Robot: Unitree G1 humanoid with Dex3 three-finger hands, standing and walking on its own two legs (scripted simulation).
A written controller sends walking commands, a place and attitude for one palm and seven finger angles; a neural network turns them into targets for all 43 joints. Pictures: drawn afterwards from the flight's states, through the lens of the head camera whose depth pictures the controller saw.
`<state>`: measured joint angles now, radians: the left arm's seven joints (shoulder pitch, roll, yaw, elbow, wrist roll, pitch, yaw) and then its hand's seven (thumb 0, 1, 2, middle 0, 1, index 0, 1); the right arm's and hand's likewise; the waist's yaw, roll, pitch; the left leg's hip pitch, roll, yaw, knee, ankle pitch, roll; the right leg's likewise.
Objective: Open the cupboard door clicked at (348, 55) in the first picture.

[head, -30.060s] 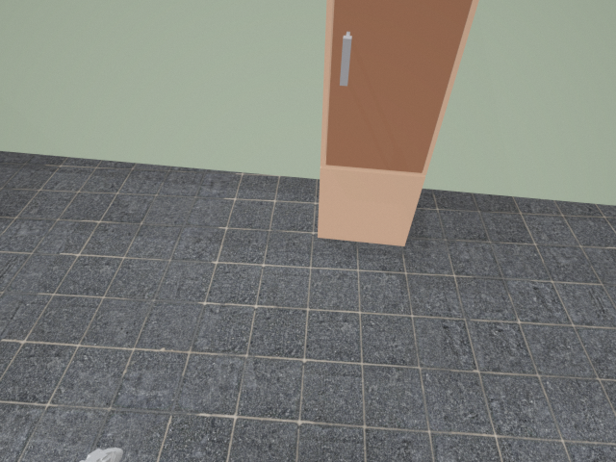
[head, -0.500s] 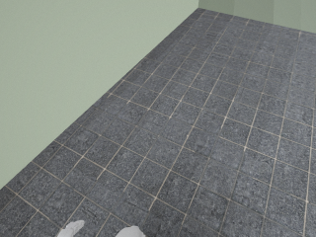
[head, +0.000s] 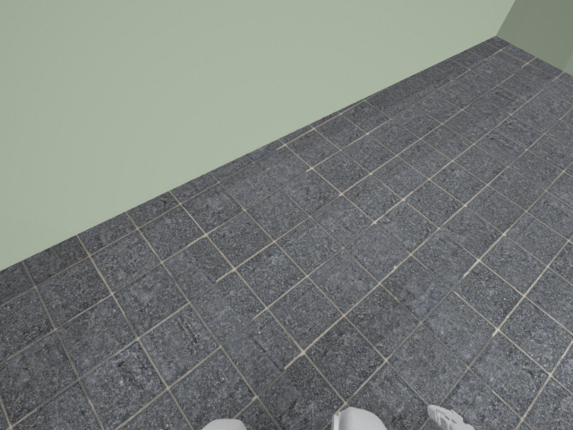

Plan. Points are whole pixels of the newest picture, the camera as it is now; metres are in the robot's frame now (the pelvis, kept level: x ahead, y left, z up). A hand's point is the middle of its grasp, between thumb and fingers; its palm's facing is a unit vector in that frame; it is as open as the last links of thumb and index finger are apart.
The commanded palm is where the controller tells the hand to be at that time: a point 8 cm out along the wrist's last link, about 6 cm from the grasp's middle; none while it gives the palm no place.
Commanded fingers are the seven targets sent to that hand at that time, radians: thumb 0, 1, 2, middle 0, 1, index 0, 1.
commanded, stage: turn to face it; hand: left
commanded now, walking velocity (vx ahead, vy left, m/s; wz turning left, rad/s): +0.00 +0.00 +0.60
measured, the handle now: out of the picture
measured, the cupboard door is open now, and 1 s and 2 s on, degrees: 46 46 46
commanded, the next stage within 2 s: none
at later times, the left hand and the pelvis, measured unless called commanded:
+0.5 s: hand out of the picture +0.03 +0.16 -0.16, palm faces +0.29 -0.93 -0.21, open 7.4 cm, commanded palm none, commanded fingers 0.00 0.90 0.90 -0.20 -0.30 -0.20 -0.30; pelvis +0.01 -0.04 +0.00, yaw +18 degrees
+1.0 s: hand out of the picture -0.03 +0.16 -0.14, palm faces +0.57 -0.76 -0.30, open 7.4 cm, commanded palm none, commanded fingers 0.00 0.90 0.90 -0.20 -0.30 -0.20 -0.30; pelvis +0.02 -0.07 +0.00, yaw +36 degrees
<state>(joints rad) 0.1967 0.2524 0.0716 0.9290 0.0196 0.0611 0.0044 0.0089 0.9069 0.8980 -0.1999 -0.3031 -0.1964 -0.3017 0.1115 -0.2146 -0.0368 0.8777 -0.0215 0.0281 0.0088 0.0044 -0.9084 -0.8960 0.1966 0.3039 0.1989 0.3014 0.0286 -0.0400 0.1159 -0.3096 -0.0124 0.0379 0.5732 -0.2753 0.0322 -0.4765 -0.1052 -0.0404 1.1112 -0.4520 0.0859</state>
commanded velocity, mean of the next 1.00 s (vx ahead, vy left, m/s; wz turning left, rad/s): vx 0.00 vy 0.00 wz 0.60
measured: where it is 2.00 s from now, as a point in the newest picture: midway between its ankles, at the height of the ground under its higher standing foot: outside the picture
